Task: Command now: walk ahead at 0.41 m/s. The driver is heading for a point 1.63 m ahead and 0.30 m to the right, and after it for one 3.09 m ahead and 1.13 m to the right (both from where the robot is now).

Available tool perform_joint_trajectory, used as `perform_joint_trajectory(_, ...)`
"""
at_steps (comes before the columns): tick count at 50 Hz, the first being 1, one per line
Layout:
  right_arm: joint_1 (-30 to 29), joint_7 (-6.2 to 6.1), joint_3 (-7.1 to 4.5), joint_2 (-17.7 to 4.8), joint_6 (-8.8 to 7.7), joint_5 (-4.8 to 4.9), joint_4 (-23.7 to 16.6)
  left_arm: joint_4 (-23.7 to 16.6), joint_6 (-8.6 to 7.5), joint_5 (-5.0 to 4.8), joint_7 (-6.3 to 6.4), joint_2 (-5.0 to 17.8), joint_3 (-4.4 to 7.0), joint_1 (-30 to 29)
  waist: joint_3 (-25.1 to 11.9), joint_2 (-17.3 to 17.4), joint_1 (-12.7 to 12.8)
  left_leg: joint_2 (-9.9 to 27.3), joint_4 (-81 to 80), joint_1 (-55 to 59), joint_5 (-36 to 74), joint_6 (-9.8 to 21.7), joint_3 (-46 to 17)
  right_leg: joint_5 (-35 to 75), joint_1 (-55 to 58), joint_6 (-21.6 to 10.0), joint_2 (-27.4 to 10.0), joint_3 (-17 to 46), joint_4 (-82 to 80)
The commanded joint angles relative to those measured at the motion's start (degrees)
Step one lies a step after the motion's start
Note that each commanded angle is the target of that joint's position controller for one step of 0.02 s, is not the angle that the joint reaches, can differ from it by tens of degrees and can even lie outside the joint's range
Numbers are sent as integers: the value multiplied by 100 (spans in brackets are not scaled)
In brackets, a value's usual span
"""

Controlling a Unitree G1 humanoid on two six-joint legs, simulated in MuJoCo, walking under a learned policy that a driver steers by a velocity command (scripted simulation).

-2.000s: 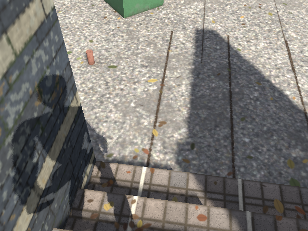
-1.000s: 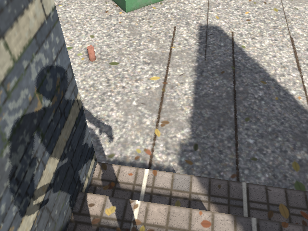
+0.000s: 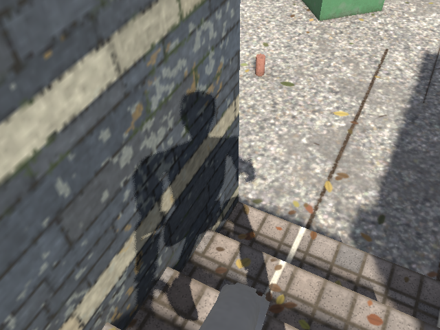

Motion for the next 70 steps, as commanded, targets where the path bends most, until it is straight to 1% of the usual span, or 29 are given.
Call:
perform_joint_trajectory(1,1066,-68,-115,-757,-69,-16,-314,-957,-560,-103,241,1579,190,-1440,377,-1205,-1434,261,1337,1859,-930,-178,263,-997,-1493,-831,-647,2496,-3151)
perform_joint_trajectory(4,-482,-64,141,-384,-41,-250,-1190,-1493,-294,-585,522,1845,344,-1860,32,-1206,-1063,44,-3594,3363,-3499,81,1395,435,-378,-732,-634,1386,-3637)
perform_joint_trajectory(7,-505,269,42,-231,-328,-143,-1037,-2177,-48,-476,165,1629,453,-2881,-141,-2032,-1059,-222,-8016,3608,-4979,990,945,887,1420,-1276,-971,1817,-2963)
perform_joint_trajectory(8,645,119,-243,-499,-545,-297,-481,-2393,28,-184,8,523,173,-2949,-1048,-606,-1212,376,-8192,5217,-1777,1777,-108,1027,999,-1290,-792,1409,-1240)
perform_joint_trajectory(9,1966,2,-361,-1071,-788,-589,-255,-3027,-45,57,-186,-45,45,-3862,-89,1003,-2086,2397,-9770,7565,1102,3640,-5590,-244,-4180,-521,994,956,526)
perform_joint_trajectory(10,2878,22,-292,-996,-781,-676,271,-3372,-190,289,-53,0,-47,-5201,1021,393,-2795,3186,-10302,8392,813,3750,-7173,302,-7082,-287,639,2001,692)
perform_joint_trajectory(13,1249,298,26,447,-592,-437,231,-2754,-120,174,269,355,52,-4872,619,432,-1835,1775,-9316,5456,-277,3062,-3243,1678,-4349,-202,-171,917,415)
perform_joint_trajectory(16,-986,295,2,498,-619,-454,-415,-2283,248,496,-32,709,107,-3527,-30,-122,-507,886,-9498,864,-2756,2185,-316,4019,367,-247,-246,-778,2327)
perform_joint_trajectory(19,-147,-129,53,213,-940,-475,-9,-2974,269,317,-219,1194,99,-5131,-45,-627,-1438,1055,-9354,2514,-2814,1831,75,3789,-255,-137,-527,-1172,703)
perform_joint_trajectory(23,2753,-174,146,84,-842,-213,1373,-3335,186,319,-323,748,-179,-7163,89,473,-2984,1526,-9245,6467,-1560,2085,-595,2785,-1709,-261,-624,-1600,-2529)
perform_joint_trajectory(27,2134,-50,45,-303,-675,-330,1415,-3044,89,251,-175,1089,-145,-6660,157,247,-2574,1513,-8841,6477,354,1994,-600,2474,-272,-396,-631,-1763,-3358)
perform_joint_trajectory(30,1601,272,76,-537,-442,-812,1538,-1808,19,303,-141,1508,214,-3366,-493,-483,-1048,1342,-5888,4028,1451,1576,162,3960,4518,-921,-268,-1993,-4039)
perform_joint_trajectory(31,2107,497,106,-51,-412,-901,1854,-1291,236,501,-96,1692,443,-1696,-1279,-1499,-473,717,-3061,2325,-2132,1058,693,5213,6922,-1836,-972,-938,-3129)
perform_joint_trajectory(32,1784,513,106,50,-529,-721,1378,-1353,231,451,-33,2239,602,-1734,-1691,-707,-762,350,-2504,1482,-2800,911,215,7364,7610,-2216,-1567,71,-2346)
perform_joint_trajectory(34,412,322,76,-248,-781,-362,273,-1809,95,131,-172,1834,614,-3173,-757,-359,-830,569,-3052,-625,-2463,639,-323,4197,6882,-2672,-2300,1432,-3199)
perform_joint_trajectory(37,955,-21,21,-296,-619,-543,842,-2299,2,191,-228,507,77,-4890,371,805,-1916,1419,-6905,2029,44,766,-677,3152,1978,-2423,-1935,447,-3972)
perform_joint_trajectory(39,1051,196,252,389,-355,-678,877,-2112,-31,128,-198,1043,188,-4685,239,-194,-2050,1208,-7013,3866,1334,791,-246,2457,61,-2278,-1099,20,-3723)
perform_joint_trajectory(42,785,330,207,-20,-332,-547,809,-2216,-231,243,-22,1004,127,-4350,174,365,-1774,1189,-9275,4264,4354,912,-576,1454,-90,-1743,-572,-306,-2509)
perform_joint_trajectory(48,108,267,154,-92,-220,-673,509,-2046,-58,137,-61,1400,63,-3332,645,-100,-1589,988,-10920,4841,2912,856,-108,852,867,-1464,-969,866,-867)
perform_joint_trajectory(51,2735,216,-476,-1103,-432,-367,1548,-1953,125,381,-459,1492,79,-3418,-96,378,-2782,874,-10944,8226,2889,1405,341,2338,45,-890,-325,176,2185)
perform_joint_trajectory(52,3532,371,-532,-1258,-428,-454,1803,-1499,137,159,-593,606,42,-1723,-1503,1925,-2367,1895,-9385,10611,5637,2475,-604,-1630,-1729,-456,488,-725,5037)
perform_joint_trajectory(53,3328,464,-474,-1302,-407,-449,1664,-1872,157,0,-657,795,57,-1916,-1692,1702,-2341,2383,-9815,10555,5100,2924,-1986,-1873,-3003,-493,315,-990,6511)
perform_joint_trajectory(55,2690,397,-341,-675,-482,-410,1702,-2626,41,-110,-334,1082,40,-3781,81,703,-2690,3017,-11183,8271,-1039,3080,-3555,-378,-5264,-606,-293,-698,6574)
perform_joint_trajectory(58,848,246,182,735,-689,-772,1525,-2553,217,159,-123,430,-226,-3617,697,-242,-1330,2440,-11982,4510,-1002,2839,-2650,2316,-3228,-887,-1397,116,3842)
perform_joint_trajectory(61,761,-59,155,405,-1091,-393,1625,-2518,308,317,-287,962,-16,-4167,271,242,-1706,1060,-11956,3100,-978,2502,-549,4020,-837,-646,-1151,-1002,602)
perform_joint_trajectory(65,2299,-73,69,15,-956,-714,2366,-2533,240,234,-363,674,-127,-4438,179,97,-2003,1601,-10732,5772,552,2616,-1185,4228,-2325,-446,-1183,-359,30)
perform_joint_trajectory(68,4145,-353,115,551,-820,-607,2942,-2761,207,175,-157,261,-265,-5469,310,203,-2839,2027,-10185,8871,642,2656,-2168,4232,-5039,-276,-1337,-245,-1602)
perform_joint_trajectory(69,2980,-395,-282,-125,-534,198,2399,-2969,241,-407,147,848,113,-6317,70,-189,-2587,1717,-9898,6971,564,2399,-1635,4378,-2595,-260,-1256,-591,-1803)
perform_joint_trajectory(70,2577,-378,-232,-5,-461,266,2277,-2935,296,-434,171,617,27,-6370,35,-259,-2419,1400,-9882,5898,130,2292,-1267,5172,-1321,-282,-944,-899,-1791)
